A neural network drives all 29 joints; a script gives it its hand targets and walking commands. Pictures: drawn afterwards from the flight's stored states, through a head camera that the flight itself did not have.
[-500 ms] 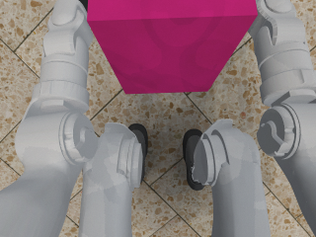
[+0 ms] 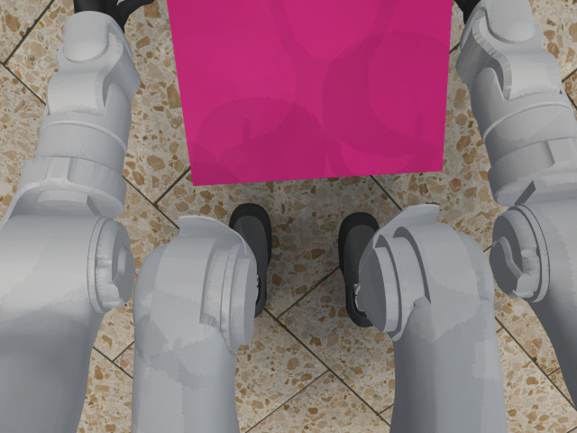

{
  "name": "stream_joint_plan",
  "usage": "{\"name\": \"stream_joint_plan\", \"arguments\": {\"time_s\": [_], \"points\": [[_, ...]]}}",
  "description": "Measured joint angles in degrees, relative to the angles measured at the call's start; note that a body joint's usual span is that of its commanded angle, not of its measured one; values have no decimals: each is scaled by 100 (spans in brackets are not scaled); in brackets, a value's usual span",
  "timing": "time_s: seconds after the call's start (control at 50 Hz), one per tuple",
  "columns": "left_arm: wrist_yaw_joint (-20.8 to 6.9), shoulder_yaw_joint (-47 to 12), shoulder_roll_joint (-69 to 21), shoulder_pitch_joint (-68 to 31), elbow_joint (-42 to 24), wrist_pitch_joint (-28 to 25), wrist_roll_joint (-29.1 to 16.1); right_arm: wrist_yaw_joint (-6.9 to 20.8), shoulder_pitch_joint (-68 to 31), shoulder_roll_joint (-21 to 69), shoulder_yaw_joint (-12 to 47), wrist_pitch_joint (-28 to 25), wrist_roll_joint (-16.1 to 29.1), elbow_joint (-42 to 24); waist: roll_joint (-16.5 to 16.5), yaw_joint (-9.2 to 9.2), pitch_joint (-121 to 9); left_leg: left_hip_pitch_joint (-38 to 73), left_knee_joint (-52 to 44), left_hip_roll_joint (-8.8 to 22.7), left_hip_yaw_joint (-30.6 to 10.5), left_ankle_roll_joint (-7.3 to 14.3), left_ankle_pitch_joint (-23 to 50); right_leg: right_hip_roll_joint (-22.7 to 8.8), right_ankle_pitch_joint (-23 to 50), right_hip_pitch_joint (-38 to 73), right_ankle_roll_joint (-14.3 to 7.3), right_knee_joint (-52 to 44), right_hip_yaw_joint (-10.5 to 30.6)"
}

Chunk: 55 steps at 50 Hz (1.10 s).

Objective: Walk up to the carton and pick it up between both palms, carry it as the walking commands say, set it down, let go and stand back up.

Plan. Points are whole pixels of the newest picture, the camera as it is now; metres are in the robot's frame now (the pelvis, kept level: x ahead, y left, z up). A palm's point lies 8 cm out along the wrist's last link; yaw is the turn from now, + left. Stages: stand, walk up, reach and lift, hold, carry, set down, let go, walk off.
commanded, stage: set down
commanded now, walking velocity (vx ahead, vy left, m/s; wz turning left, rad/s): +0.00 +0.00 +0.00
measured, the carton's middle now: (304, 57) +0.49 +0.00 -0.24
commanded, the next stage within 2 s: let go in 1.36 s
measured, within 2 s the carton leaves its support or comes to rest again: neither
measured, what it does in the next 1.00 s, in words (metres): rises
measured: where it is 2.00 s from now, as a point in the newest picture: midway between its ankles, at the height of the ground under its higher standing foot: (306, 284)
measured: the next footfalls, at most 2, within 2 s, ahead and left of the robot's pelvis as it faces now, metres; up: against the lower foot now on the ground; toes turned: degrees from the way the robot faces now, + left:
none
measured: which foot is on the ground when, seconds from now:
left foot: down 0.00-1.00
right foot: down 0.00-1.00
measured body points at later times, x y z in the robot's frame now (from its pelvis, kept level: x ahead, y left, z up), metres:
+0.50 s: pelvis +0.00 +0.00 +0.04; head +0.36 +0.01 +0.31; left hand +0.56 +0.21 -0.09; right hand +0.57 -0.17 -0.09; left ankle +0.14 +0.10 -0.34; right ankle +0.12 -0.10 -0.34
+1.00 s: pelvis +0.01 +0.00 +0.17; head +0.36 +0.01 +0.44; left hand +0.56 +0.22 +0.06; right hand +0.56 -0.18 +0.06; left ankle +0.14 +0.10 -0.34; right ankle +0.12 -0.10 -0.34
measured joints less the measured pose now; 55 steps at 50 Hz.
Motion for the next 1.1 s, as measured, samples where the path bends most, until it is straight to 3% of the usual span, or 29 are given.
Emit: {"name": "stream_joint_plan", "arguments": {"time_s": [0.14, 0.28, 0.42, 0.52, 0.7, 1.1], "points": [[0, 19, 3, -41, -171, 88, -2, 1, -34, -1, 1, 88, 5, -180, -4, 0, -4, 1, 0, 0, 0, 0, -9, 0, -13, 0, 0, 2, 0], [23, 138, 14, 51, -1157, 485, -3, -54, -29, -18, 1, 486, 5, -1005, -133, 0, 4, 252, 0, 0, -1, 0, -80, 0, -85, 253, 0, 1, 0], [31, 299, 106, 283, -1275, 956, -2, -68, 7, -19, -8, 923, -7, -1024, -176, 0, -6, 958, -148, 0, -32, 0, -309, 22, -297, 980, 0, -189, 0], [30, 322, 109, 525, -1658, 1053, 3, -65, 139, -19, -95, 981, -30, -1070, -175, 0, -8, 1310, -489, -1, -86, 0, -327, 47, -278, 1331, 0, -567, 0], [32, 474, 89, 795, -2604, 1617, 41, -59, 682, -18, -133, 1549, -36, -2248, -152, 0, -6, 2000, -1156, -1, -186, 0, -318, 89, -207, 2007, 0, -1282, 0], [-95, 617, 121, 1012, -2926, 1987, 137, 31, 815, -24, -276, 2011, -59, -2566, -61, 0, -9, 3831, -3269, -2, -426, -7, 222, 129, 427, 3870, -4, -3537, 12]]}}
